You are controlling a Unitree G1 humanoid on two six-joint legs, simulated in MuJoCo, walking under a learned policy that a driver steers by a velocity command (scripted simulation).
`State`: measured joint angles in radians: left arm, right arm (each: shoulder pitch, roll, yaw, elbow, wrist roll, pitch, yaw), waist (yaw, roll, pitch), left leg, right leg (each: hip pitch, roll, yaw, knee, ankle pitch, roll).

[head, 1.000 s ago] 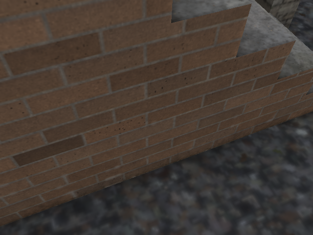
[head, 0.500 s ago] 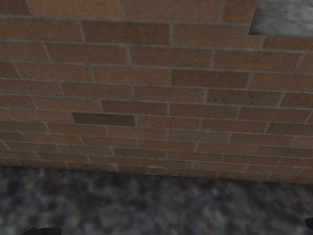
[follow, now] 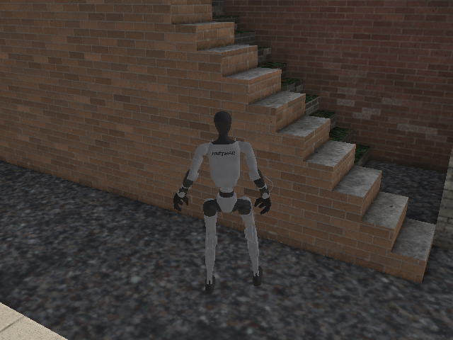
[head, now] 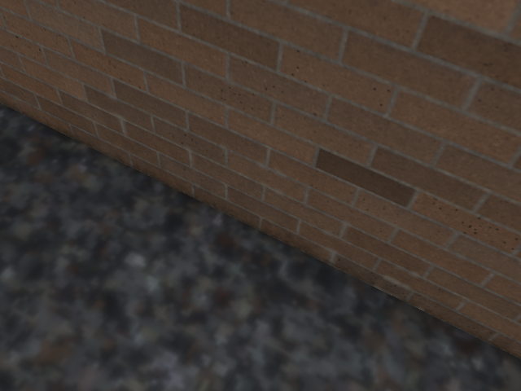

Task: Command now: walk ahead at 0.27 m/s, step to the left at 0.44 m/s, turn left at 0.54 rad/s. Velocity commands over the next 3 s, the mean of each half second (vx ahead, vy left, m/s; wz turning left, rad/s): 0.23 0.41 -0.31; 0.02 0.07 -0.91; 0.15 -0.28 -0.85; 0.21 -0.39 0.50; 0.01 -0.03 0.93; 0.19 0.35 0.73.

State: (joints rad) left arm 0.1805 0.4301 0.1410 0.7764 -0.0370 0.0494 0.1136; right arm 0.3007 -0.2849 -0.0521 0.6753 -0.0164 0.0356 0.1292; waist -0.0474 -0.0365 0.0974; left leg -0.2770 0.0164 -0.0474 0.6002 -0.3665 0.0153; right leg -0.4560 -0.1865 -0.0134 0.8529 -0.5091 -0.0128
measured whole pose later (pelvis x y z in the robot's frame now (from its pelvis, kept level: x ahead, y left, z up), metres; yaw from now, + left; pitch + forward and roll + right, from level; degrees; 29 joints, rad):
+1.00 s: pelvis +0.22 +0.29 +0.01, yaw -41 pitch +1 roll +1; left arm 0.10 0.36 0.08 0.59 -0.01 0.05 -0.02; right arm 0.13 -0.29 -0.06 0.60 -0.03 0.02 -0.08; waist 0.00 -0.04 0.12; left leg -0.22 0.08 0.16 0.40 -0.18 -0.02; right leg -0.57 -0.09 0.00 1.04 -0.35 0.13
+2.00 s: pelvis +0.06 -0.04 -0.02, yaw -45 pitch +0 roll -3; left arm 0.18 0.31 0.08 0.60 0.05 0.04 -0.01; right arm 0.23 -0.33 -0.04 0.66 -0.01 -0.01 -0.08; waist 0.02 -0.02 0.11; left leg -0.40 0.00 0.09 0.71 -0.33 0.10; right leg -0.27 0.13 -0.13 0.84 -0.50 -0.01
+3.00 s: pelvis +0.01 +0.04 +0.01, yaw +2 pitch +0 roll -1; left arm 0.15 0.37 0.07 0.81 -0.02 0.00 0.08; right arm 0.41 -0.28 -0.04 0.73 -0.03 0.04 0.08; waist -0.08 -0.02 0.09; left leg -0.12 -0.03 -0.03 0.40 -0.28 0.07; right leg -0.58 -0.08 -0.09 0.94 -0.35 -0.03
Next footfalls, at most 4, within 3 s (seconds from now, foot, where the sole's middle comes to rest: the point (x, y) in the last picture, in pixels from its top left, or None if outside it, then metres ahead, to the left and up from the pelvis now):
0.28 right None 0.21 0.03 -0.77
0.64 left None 0.36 0.36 -0.77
1.16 right None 0.15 0.14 -0.77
1.38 left None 0.36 0.22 -0.77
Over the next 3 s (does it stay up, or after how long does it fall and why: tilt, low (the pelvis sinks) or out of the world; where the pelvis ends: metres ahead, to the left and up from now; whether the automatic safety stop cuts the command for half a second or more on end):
stays up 0.01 0.04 0.01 its command is cut before an obstacle from the start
